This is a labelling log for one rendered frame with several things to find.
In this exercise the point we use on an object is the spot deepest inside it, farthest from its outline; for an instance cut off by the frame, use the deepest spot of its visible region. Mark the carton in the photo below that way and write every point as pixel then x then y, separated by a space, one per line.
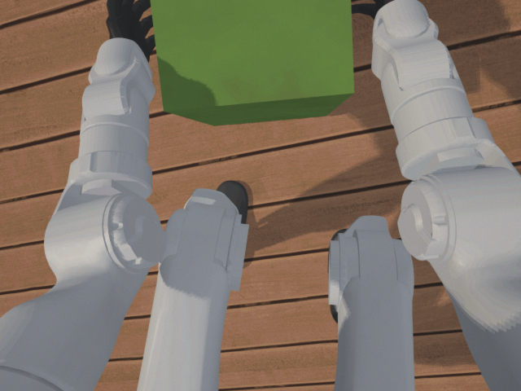
pixel 227 62

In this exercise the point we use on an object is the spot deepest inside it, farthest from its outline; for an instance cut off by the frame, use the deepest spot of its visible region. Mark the left robot hand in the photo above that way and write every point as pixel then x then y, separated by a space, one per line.
pixel 123 21

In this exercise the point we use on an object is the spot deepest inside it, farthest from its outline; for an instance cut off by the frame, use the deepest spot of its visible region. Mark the right robot forearm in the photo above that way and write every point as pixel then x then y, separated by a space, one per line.
pixel 426 101

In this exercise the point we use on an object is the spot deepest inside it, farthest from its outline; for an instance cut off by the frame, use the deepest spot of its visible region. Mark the left robot forearm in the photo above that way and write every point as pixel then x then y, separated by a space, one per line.
pixel 114 135

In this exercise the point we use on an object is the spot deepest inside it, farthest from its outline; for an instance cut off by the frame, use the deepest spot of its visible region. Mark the right robot upper arm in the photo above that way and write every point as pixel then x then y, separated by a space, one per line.
pixel 467 224

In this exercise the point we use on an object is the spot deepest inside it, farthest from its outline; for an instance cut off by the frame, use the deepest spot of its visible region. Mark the robot right shin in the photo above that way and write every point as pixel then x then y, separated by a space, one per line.
pixel 404 263

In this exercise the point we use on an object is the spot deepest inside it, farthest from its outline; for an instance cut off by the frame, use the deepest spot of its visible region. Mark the robot left foot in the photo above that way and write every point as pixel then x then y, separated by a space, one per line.
pixel 237 193

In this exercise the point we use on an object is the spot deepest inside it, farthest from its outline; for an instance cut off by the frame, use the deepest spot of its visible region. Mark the right robot hand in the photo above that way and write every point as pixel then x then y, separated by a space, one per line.
pixel 369 8

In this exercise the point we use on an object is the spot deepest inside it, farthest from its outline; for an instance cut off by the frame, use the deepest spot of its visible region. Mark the left robot upper arm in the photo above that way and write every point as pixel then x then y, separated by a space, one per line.
pixel 100 252

